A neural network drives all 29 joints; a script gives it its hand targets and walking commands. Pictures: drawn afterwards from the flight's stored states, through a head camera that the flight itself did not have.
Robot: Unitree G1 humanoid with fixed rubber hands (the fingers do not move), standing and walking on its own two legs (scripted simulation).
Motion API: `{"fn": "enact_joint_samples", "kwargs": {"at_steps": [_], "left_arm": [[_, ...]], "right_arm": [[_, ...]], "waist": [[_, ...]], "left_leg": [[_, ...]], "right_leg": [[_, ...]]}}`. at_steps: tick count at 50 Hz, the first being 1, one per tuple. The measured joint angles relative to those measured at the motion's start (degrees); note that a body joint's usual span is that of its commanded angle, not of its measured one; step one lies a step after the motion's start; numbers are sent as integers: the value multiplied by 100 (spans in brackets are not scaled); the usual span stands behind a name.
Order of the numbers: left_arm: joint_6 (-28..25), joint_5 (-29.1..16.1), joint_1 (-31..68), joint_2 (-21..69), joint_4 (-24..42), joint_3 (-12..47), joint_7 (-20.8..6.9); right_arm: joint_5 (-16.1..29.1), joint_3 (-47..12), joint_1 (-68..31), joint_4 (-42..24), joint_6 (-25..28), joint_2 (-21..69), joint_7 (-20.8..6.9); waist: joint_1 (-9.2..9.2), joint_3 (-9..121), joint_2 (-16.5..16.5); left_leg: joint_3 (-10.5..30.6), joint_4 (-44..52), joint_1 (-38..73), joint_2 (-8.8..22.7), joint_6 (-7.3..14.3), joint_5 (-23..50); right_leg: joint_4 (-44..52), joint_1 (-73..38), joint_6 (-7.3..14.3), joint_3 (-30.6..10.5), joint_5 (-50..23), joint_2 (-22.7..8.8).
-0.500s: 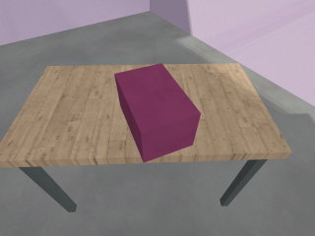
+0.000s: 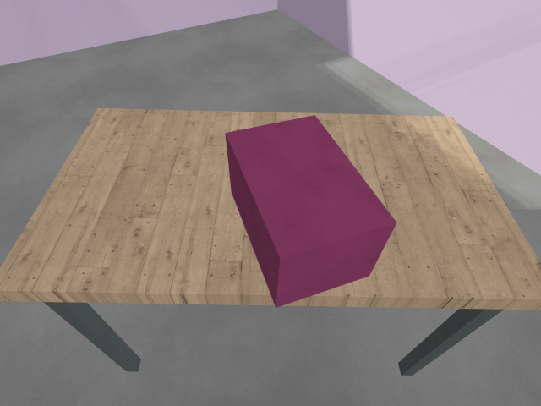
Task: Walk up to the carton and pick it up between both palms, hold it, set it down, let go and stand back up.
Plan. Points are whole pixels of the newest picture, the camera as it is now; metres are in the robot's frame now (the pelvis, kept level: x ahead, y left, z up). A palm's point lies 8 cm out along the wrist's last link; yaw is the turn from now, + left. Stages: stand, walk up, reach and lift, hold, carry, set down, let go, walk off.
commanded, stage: walk up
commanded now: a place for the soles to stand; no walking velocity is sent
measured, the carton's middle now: (296, 204) +0.48 -0.03 +0.00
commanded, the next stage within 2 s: stand in 1.64 s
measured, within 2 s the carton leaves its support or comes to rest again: neither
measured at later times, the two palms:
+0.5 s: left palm (103, 395) +0.19 +0.29 -0.13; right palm out of the picture +0.09 -0.30 -0.12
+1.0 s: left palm out of the picture +0.12 +0.27 -0.13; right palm out of the picture +0.09 -0.32 -0.11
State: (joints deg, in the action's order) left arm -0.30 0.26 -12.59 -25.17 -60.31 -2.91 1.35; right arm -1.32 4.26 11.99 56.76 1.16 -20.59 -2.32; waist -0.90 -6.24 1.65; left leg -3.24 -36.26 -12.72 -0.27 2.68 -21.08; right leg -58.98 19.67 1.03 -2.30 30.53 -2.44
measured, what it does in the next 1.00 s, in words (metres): steps on the spot: right foot, then left foot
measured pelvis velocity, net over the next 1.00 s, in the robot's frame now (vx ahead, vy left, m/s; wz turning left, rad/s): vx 0.01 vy -0.02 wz -0.06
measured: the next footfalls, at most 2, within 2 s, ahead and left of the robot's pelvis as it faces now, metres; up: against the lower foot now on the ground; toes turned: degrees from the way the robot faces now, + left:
right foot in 0.20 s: +0.07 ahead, -0.14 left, +0.00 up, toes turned -2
left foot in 0.36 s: +0.07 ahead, +0.12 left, +0.00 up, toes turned +0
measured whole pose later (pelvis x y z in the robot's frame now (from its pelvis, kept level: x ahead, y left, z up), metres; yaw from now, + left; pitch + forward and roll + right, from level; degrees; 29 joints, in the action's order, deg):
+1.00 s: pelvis +0.01 -0.02 +0.00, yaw -4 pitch -3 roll +1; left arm 0.8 -0.1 -3.5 -21.2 -61.2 -1.1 -1.0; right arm -0.6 1.0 3.8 60.0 1.0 -19.3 0.3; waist 0.0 -8.1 2.6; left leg 0.2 -36.2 -14.3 1.7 -2.0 -18.7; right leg -38.0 16.4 -0.1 -1.8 18.4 -0.4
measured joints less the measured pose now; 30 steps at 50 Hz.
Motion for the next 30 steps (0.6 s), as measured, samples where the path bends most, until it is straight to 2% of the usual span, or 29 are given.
{"fn": "enact_joint_samples", "kwargs": {"at_steps": [3,7,10,12,14,16,18,19,20,21,24,26,28,29,30], "left_arm": [[-70,-34,72,40,147,48,0],[-54,-81,258,157,255,122,-20],[-34,-56,430,261,285,142,-59],[-25,-21,612,367,325,151,-80],[-18,-24,767,427,431,196,-95],[16,-15,930,478,515,250,-82],[65,-15,1084,496,596,275,-72],[98,-25,1165,478,622,271,-76],[145,-42,1230,455,644,257,-82],[198,-48,1271,446,656,243,-86],[317,-38,1357,386,650,170,-96],[310,-53,1370,296,651,120,-117],[262,-48,1337,208,656,85,-140],[222,-37,1302,173,643,74,-150],[171,-11,1261,147,613,58,-157]], "right_arm": [[31,-38,54,-122,16,68,131],[61,-107,-9,-258,-3,94,231],[144,-161,-103,-336,-73,78,257],[240,-178,-253,-346,-133,66,295],[259,-215,-381,-336,-195,83,337],[245,-241,-498,-288,-201,82,341],[204,-242,-566,-235,-144,76,333],[165,-231,-600,-192,-103,97,335],[112,-226,-619,-153,-68,124,335],[70,-231,-609,-134,-43,124,326],[5,-204,-524,-123,28,98,338],[18,-186,-471,-143,61,79,382],[26,-161,-442,-172,61,35,413],[35,-152,-433,-184,44,-1,415],[52,-146,-434,-191,17,-45,409]], "waist": [[18,-133,40],[79,-326,18],[90,-415,-43],[149,-531,-175],[180,-554,-178],[195,-545,-180],[222,-515,-146],[218,-532,-49],[185,-545,72],[167,-515,113],[208,-456,65],[214,-459,81],[211,-483,77],[196,-484,65],[180,-485,41]], "left_leg": [[-67,219,238,-22,19,22],[-161,104,354,-8,1,-164],[-232,-363,265,43,-53,-496],[-123,-944,22,128,-132,-452],[100,-1471,-258,47,-221,-988],[247,-1512,-382,42,-232,-1222],[298,-935,-313,80,-209,-813],[250,-749,-272,27,-214,-412],[172,-733,-254,-44,-212,-312],[136,-776,-284,-50,-201,-341],[200,-902,-379,88,-179,-489],[211,-887,-407,167,-213,-485],[206,-890,-439,254,-272,-478],[191,-921,-461,303,-308,-495],[175,-988,-491,359,-350,-534]], "right_leg": [[147,295,-14,40,-235,64],[1204,285,16,296,-747,25],[2056,37,172,440,-1748,72],[1871,65,70,506,-1635,123],[1708,144,37,524,-1387,73],[1648,213,-9,534,-1320,33],[1532,323,-83,540,-1289,-21],[1422,376,-120,491,-1248,-90],[1326,425,-131,404,-1222,-153],[1245,479,-78,301,-1206,-108],[586,553,52,-2,-147,256],[387,503,76,-108,40,367],[697,311,79,-38,-54,344],[1103,145,87,29,-295,309],[1552,-17,52,77,-893,294]]}}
